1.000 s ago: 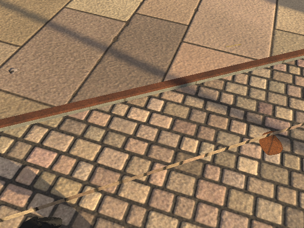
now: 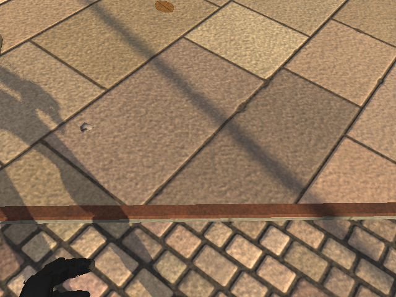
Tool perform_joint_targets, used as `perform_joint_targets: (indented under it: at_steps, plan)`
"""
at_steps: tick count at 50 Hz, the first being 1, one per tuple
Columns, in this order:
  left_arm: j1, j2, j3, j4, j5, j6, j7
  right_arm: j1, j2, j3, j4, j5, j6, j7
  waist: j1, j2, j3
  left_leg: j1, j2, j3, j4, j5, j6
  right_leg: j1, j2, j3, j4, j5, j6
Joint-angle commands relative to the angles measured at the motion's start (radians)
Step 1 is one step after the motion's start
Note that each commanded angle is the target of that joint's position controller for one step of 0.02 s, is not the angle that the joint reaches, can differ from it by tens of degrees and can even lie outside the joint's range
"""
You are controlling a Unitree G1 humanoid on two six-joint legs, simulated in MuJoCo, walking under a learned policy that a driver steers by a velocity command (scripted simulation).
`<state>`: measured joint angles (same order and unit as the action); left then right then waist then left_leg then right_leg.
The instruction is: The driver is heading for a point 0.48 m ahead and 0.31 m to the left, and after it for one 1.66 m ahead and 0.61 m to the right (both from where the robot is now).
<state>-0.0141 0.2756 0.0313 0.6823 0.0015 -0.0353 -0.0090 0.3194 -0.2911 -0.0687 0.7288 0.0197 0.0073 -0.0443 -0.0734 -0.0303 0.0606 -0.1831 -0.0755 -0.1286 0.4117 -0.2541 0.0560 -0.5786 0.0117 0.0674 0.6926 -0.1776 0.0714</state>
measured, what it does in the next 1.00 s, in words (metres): steps on the spot, turning left: right foot, then left foot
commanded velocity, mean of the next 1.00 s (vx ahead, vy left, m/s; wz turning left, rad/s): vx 0.03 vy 0.00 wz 0.59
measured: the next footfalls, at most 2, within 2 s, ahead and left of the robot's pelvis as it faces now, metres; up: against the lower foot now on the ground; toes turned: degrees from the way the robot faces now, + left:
right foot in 0.04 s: +0.19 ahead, -0.14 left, +0.02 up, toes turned +7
left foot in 0.42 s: +0.06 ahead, +0.10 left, +0.00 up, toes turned +16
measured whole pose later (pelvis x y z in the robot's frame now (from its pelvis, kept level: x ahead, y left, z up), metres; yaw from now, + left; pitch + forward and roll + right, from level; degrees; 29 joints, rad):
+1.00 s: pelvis +0.05 -0.04 +0.00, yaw +35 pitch +1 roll -1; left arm 0.14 0.24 0.08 0.68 0.02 0.01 0.04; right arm 0.15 -0.36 -0.11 0.64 0.03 0.07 -0.02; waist 0.00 0.06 0.04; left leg -0.52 -0.06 -0.11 1.13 -0.42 -0.09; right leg -0.24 -0.01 -0.03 0.46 -0.43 -0.13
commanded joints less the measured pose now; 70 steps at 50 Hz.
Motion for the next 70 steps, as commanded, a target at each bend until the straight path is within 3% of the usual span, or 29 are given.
perform_joint_targets:
  at_steps: [1,3,4,5,6,7,8,10,14,19,21,22,23,25,29,34,40,42,44,45,48,53,57,59,60,61,62,65,70]
  plan:
    - [-0.026,0.093,0.031,-0.07,-0.006,-0.007,0.0,-0.023,-0.176,-0.048,-0.072,0.007,0.008,-0.01,0.04,0.152,-0.132,0.07,0.219,-0.224,0.017,0.5,0.109,0.109,0.037,-0.005,-0.12,0.014,-0.001]
    - [0.027,0.109,0.045,-0.055,-0.004,-0.017,0.001,-0.066,-0.172,-0.048,-0.085,0.005,0.012,-0.011,0.076,0.168,-0.127,0.06,0.19,-0.26,0.072,0.416,0.079,0.206,0.038,-0.006,-0.239,0.092,-0.023]
    - [0.031,0.143,0.058,-0.053,0.02,-0.026,0.001,-0.017,-0.145,-0.044,-0.086,0.012,0.014,-0.009,0.05,0.083,-0.169,0.003,0.119,-0.24,0.134,0.372,0.033,0.376,-0.003,0.022,-0.28,0.237,-0.075]
    - [0.091,0.188,0.079,-0.049,0.027,-0.024,0.006,0.011,-0.129,-0.036,-0.093,0.008,0.016,-0.009,0.064,-0.046,-0.286,-0.12,0.068,-0.185,0.286,0.266,-0.026,0.63,-0.143,0.141,-0.242,0.422,-0.167]
    - [0.159,0.191,0.085,-0.039,0.024,-0.009,0.014,0.017,-0.098,-0.023,-0.095,-0.008,0.013,-0.004,0.099,-0.198,-0.356,-0.314,-0.019,-0.118,0.475,-0.265,-0.078,0.825,-0.315,0.307,-0.257,0.621,-0.275]
    - [0.154,0.165,0.079,-0.041,0.014,0.006,0.022,0.043,-0.121,-0.031,-0.086,-0.007,0.015,0.003,0.077,-0.169,-0.388,-0.395,0.001,-0.082,0.662,-0.463,-0.106,0.813,-0.453,0.423,-0.275,0.562,-0.335]
    - [0.121,0.124,0.065,-0.066,0.017,0.012,0.029,-0.007,-0.179,-0.051,-0.079,0.002,0.023,0.003,0.088,-0.04,-0.284,-0.42,0.046,-0.043,0.777,-0.401,-0.132,0.678,-0.42,0.372,-0.31,0.44,-0.335]
    - [0.048,0.086,0.051,-0.064,0.013,0.021,0.039,-0.035,-0.176,-0.053,-0.083,0.005,0.05,0.004,0.056,-0.074,-0.18,-0.398,0.103,0.008,0.789,-0.274,-0.164,0.51,-0.315,0.188,-0.321,0.312,-0.293]
    - [-0.016,0.122,0.063,-0.066,0.017,0.042,0.043,-0.02,-0.086,-0.025,-0.09,0.004,0.067,0.025,0.019,-0.152,-0.174,-0.198,0.103,0.143,0.578,-0.183,-0.157,0.349,-0.216,-0.047,-0.33,0.292,-0.251]
    - [-0.04,0.165,0.084,-0.061,-0.012,0.05,0.045,0.067,-0.128,-0.042,-0.066,0.001,0.077,0.06,-0.036,-0.134,-0.214,0.081,0.125,0.191,0.214,-0.009,-0.061,0.279,-0.268,-0.071,-0.23,0.114,-0.208]
    - [0.004,0.078,0.069,-0.035,-0.004,0.062,0.042,0.154,-0.144,-0.054,-0.013,-0.013,0.067,0.053,-0.052,0.134,-0.076,0.193,0.14,0.034,0.056,0.019,0.027,-0.014,-0.125,-0.185,0.146,-0.32,-0.098]
    - [0.055,0.019,0.052,-0.06,0.018,0.069,0.035,0.054,-0.229,-0.048,-0.081,-0.022,0.047,0.035,0.066,0.351,-0.034,0.126,0.362,-0.349,0.037,0.345,0.138,-0.212,-0.041,-0.153,0.447,-0.516,-0.023]
    - [-0.004,0.075,0.062,-0.116,-0.008,0.065,0.05,-0.036,-0.304,-0.066,-0.141,-0.079,0.02,0.041,0.031,0.351,-0.104,-0.059,0.475,-0.544,-0.157,0.173,0.302,-0.179,-0.007,-0.022,0.545,-0.496,-0.02]
    - [-0.023,0.154,0.086,-0.104,-0.016,0.058,0.069,-0.163,-0.221,-0.044,-0.146,-0.055,-0.004,0.028,0.074,0.22,-0.006,-0.105,0.367,-0.404,-0.169,-0.075,0.195,-0.193,-0.04,0.003,0.582,-0.289,-0.032]
    - [0.043,0.108,0.082,-0.072,0.008,0.055,0.061,-0.152,-0.144,-0.015,-0.147,-0.029,-0.011,-0.004,0.086,0.166,-0.111,-0.031,0.269,-0.243,-0.055,0.254,0.153,-0.087,-0.02,0.003,0.568,-0.14,0.006]
    - [0.0,0.047,0.053,-0.093,-0.003,0.042,0.042,-0.077,-0.158,-0.032,-0.143,-0.017,0.013,-0.016,0.038,0.161,-0.156,0.117,0.263,-0.261,0.01,0.389,0.156,-0.036,-0.003,-0.003,0.233,-0.196,0.024]
    - [0.106,0.082,0.067,-0.065,-0.017,0.025,0.018,-0.152,-0.161,-0.045,-0.172,0.001,0.039,0.006,0.066,0.224,-0.135,0.018,0.222,-0.365,0.039,0.358,0.128,0.219,0.038,-0.022,-0.141,-0.146,0.004]
    - [0.139,0.127,0.092,-0.038,-0.001,0.013,0.016,-0.132,-0.145,-0.047,-0.175,0.019,0.045,0.002,0.055,0.055,-0.169,-0.069,0.113,-0.299,0.097,0.193,0.034,0.424,-0.015,0.006,-0.282,0.115,-0.049]
    - [0.218,0.215,0.122,-0.029,0.027,0.024,0.024,-0.149,-0.106,-0.042,-0.185,0.005,0.035,0.011,0.084,-0.243,-0.209,-0.383,-0.064,-0.097,0.378,-0.286,-0.068,0.648,-0.333,0.331,-0.345,0.333,-0.253]
    - [0.169,0.193,0.115,-0.058,0.045,0.02,0.028,-0.166,-0.155,-0.062,-0.181,0.004,0.027,0.012,0.084,-0.203,-0.175,-0.462,-0.014,-0.067,0.647,-0.375,-0.11,0.569,-0.447,0.422,-0.384,0.303,-0.345]
    - [0.022,0.072,0.073,-0.101,0.02,0.027,0.053,-0.129,-0.161,-0.071,-0.126,0.003,0.052,0.019,0.025,-0.094,-0.113,-0.397,0.053,0.007,0.854,-0.187,-0.158,0.426,-0.269,0.122,-0.353,0.18,-0.276]
    - [0.114,0.142,0.087,-0.091,0.015,0.063,0.066,-0.209,-0.056,-0.016,-0.181,0.006,0.053,0.06,0.086,-0.159,-0.156,-0.264,0.095,0.142,0.478,-0.16,-0.169,0.459,-0.231,-0.036,-0.298,0.156,-0.27]
    - [0.085,0.168,0.099,-0.094,-0.016,0.044,0.05,0.013,-0.118,-0.04,-0.099,0.023,0.053,0.076,-0.006,-0.166,-0.156,0.082,0.104,0.226,0.196,-0.103,-0.083,0.244,-0.259,-0.04,-0.277,-0.218,-0.239]
    - [0.076,0.06,0.071,-0.084,0.008,0.036,0.035,0.244,-0.125,-0.052,0.02,0.011,0.033,0.068,-0.087,0.125,-0.085,0.309,0.095,0.124,0.07,-0.18,-0.018,-0.047,-0.126,-0.197,0.22,-0.414,-0.155]
    - [0.087,-0.038,0.044,-0.12,0.017,0.028,0.018,0.228,-0.207,-0.045,-0.015,-0.006,0.0,0.065,-0.002,0.349,-0.035,0.306,0.303,-0.307,0.087,-0.07,0.078,-0.35,-0.055,-0.166,0.619,-0.537,-0.101]
    - [0.018,0.031,0.049,-0.206,-0.038,-0.001,0.013,0.131,-0.261,-0.057,-0.083,-0.029,-0.042,0.08,-0.011,0.328,-0.073,0.191,0.484,-0.747,-0.242,-0.416,0.284,-0.458,-0.028,-0.009,0.644,-0.442,-0.103]
    - [-0.058,0.107,0.063,-0.218,-0.078,-0.025,0.012,0.047,-0.227,-0.048,-0.086,-0.032,-0.065,0.079,0.009,0.215,0.051,0.117,0.495,-0.747,-0.33,-0.585,0.292,-0.489,-0.064,0.016,0.667,-0.327,-0.111]
    - [0.047,0.132,0.077,-0.142,-0.008,-0.044,0.02,-0.04,-0.134,-0.006,-0.08,-0.028,-0.069,0.048,0.075,0.159,0.084,0.015,0.326,-0.409,-0.26,-0.368,0.182,-0.342,-0.108,0.017,0.542,-0.065,-0.073]
    - [0.002,0.031,0.04,-0.13,-0.001,-0.04,0.001,0.103,-0.074,0.009,-0.026,-0.018,-0.07,0.024,0.017,0.122,0.024,0.137,0.257,-0.163,-0.254,0.082,0.142,-0.305,-0.085,-0.064,0.327,0.094,-0.041]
